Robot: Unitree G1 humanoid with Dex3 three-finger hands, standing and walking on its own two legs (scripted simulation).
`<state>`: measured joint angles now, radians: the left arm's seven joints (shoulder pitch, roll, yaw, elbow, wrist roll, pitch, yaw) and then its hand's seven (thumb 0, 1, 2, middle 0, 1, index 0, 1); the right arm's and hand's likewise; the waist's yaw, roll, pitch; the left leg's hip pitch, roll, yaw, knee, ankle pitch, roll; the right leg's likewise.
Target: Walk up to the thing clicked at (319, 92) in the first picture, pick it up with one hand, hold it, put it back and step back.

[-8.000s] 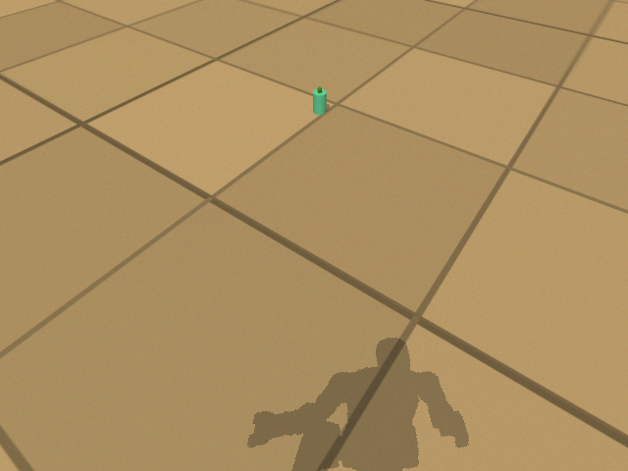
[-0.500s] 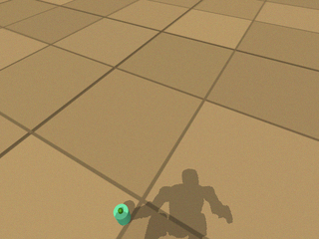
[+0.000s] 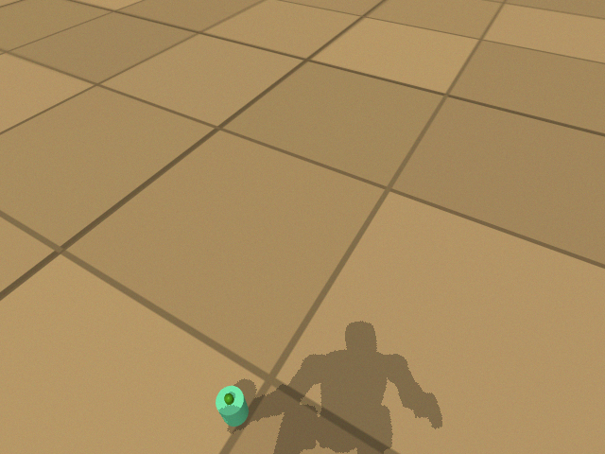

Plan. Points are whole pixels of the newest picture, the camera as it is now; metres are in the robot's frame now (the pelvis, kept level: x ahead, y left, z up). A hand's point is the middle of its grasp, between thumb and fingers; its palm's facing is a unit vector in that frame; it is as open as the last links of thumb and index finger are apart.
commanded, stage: stand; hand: left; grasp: from the side
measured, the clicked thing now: (232, 404) +0.38 +0.23 -0.70
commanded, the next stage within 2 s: go down in 0.70 s
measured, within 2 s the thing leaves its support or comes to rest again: neither
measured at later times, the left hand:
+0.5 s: hand out of the picture +0.07 +0.26 -0.16, palm faces -0.02 -0.94 -0.35, open 7.4 cm
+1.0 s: hand out of the picture +0.15 +0.26 -0.16, palm faces +0.04 -0.94 -0.33, open 9.8 cm
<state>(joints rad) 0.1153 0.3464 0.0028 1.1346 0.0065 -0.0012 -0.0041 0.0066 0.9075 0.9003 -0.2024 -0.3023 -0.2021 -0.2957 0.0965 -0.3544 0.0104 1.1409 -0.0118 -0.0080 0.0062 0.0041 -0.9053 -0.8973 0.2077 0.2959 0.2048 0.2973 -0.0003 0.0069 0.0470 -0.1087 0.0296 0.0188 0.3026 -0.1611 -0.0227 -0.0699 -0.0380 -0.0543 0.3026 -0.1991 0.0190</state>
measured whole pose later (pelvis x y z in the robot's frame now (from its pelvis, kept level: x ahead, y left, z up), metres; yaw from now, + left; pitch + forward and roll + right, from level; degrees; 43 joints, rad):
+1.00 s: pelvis -0.01 +0.00 -0.02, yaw +0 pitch +5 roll +0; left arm -0.07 0.34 0.16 1.07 0.06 0.00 -0.02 0.01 0.56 0.74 -0.10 -0.37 -0.09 -0.35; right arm 0.20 -0.27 -0.01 0.82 0.02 -0.04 -0.03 0.00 -0.97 -0.91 0.21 0.30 0.20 0.30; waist -0.01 -0.01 0.04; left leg -0.38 0.04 0.02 0.53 -0.24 -0.02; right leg -0.34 -0.04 -0.05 0.54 -0.28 0.01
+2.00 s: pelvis -0.02 +0.01 -0.12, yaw -1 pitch +20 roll -3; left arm 0.28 0.38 0.31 0.41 0.01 0.12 -0.10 -0.01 -0.57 0.21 -0.09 -0.26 -0.09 -0.25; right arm 0.20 -0.23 -0.01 0.56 -0.01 -0.19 -0.07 0.01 -0.90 -0.89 0.21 0.30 0.21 0.30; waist -0.03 0.00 -0.12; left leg -1.06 0.06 -0.03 1.25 -0.55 -0.01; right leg -0.99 -0.04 -0.06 1.21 -0.57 0.02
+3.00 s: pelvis -0.09 +0.01 -0.34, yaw -5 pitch +33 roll -6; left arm -0.40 0.75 0.73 0.95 -0.14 -0.41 -0.57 -0.01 -0.36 0.17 -0.03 -0.15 -0.03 -0.14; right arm 0.08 -0.34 0.04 0.67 -0.04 -0.15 -0.03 0.01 -0.90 -0.90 0.21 0.30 0.21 0.30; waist -0.04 -0.03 -0.12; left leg -1.97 0.06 -0.11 2.05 -0.67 -0.02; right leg -1.88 -0.02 -0.07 2.00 -0.71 0.01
